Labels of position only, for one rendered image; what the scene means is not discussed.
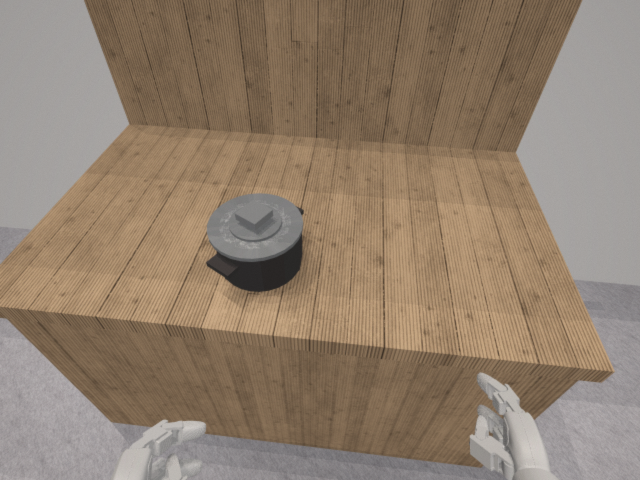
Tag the robot left hand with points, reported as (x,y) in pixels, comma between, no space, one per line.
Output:
(135,463)

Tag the table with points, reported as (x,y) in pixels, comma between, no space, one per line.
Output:
(426,257)

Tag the lid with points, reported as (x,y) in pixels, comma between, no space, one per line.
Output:
(237,241)

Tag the knob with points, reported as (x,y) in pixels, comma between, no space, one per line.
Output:
(254,214)

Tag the pot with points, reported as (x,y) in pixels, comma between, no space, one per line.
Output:
(261,275)

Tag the robot right hand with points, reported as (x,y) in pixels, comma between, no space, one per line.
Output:
(516,443)

